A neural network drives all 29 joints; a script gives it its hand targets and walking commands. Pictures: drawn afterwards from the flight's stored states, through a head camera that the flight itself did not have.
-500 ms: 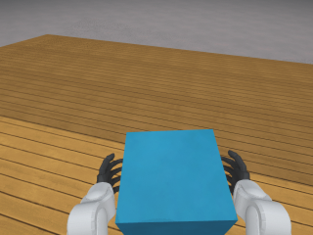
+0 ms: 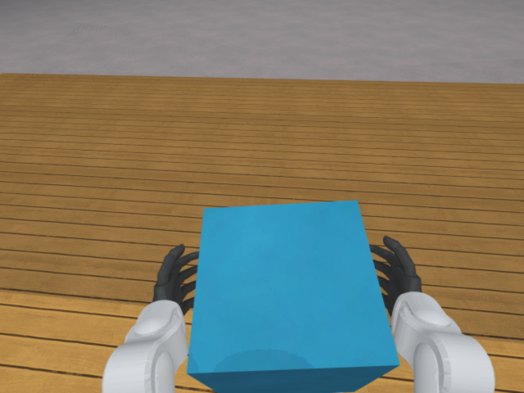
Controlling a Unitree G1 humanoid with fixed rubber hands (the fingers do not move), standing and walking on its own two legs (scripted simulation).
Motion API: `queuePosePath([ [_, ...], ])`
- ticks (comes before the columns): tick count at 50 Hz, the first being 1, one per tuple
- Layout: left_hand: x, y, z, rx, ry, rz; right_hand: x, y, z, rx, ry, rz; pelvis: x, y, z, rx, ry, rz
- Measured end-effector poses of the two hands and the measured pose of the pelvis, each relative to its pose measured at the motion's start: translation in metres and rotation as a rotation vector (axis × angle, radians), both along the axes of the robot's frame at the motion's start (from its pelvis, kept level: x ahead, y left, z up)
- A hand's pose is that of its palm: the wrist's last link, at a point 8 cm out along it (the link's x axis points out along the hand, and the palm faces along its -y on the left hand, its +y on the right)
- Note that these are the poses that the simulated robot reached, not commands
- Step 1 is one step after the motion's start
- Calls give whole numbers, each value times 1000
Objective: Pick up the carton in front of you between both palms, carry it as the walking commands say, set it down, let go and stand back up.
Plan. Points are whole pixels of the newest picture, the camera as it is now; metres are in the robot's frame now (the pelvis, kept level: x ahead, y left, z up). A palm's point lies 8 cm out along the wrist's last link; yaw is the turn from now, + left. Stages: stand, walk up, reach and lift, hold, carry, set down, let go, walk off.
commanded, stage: carry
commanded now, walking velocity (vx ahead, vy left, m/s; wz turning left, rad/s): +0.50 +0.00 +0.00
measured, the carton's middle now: (284, 307) +0.25 -0.01 +0.02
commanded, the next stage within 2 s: none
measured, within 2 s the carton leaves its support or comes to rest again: neither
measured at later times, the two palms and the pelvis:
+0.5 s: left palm (193, 128) +0.63 +0.16 +0.08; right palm (332, 115) +0.65 -0.15 +0.09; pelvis +0.35 -0.01 -0.01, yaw +2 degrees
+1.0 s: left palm (203, 54) +1.06 +0.18 +0.07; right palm (299, 50) +1.06 -0.13 +0.07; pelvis +0.73 +0.02 -0.04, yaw +2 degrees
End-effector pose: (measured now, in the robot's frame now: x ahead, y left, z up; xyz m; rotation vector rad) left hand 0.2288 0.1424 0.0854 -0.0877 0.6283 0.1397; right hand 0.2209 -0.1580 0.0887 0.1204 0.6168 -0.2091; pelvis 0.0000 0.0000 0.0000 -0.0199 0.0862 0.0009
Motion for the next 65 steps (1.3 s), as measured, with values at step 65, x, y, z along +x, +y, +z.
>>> queuePosePath([
  [65,1022,35,-80,-44,32,168,1054,30,-89,41,42,12,940,6,-62,54,10,19],
])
